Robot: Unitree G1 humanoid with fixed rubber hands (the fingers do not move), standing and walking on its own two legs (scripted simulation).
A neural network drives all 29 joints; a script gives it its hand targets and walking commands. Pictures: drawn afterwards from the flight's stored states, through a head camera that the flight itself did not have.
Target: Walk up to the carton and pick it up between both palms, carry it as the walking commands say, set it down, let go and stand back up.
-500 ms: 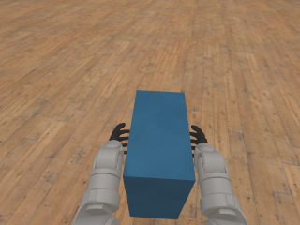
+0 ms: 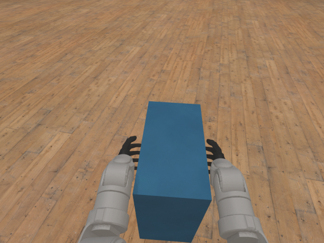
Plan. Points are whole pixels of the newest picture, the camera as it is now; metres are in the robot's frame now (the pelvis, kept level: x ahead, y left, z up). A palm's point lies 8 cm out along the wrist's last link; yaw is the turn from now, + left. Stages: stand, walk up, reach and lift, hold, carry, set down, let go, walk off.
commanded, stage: hold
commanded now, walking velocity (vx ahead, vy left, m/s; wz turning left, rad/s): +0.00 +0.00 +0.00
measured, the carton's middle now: (169, 171) +0.33 +0.00 -0.02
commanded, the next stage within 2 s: carry in 0.06 s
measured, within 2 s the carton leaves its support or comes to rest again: neither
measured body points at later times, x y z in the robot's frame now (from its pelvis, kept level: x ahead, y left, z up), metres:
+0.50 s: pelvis +0.09 +0.00 +0.00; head +0.08 +0.00 +0.45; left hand +0.41 +0.09 +0.09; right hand +0.39 -0.15 +0.09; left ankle +0.12 +0.09 -0.74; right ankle +0.04 -0.13 -0.74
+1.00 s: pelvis +0.35 -0.07 +0.00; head +0.36 -0.07 +0.45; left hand +0.63 +0.02 +0.06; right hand +0.61 -0.22 +0.06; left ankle +0.28 +0.05 -0.67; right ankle +0.36 -0.17 -0.74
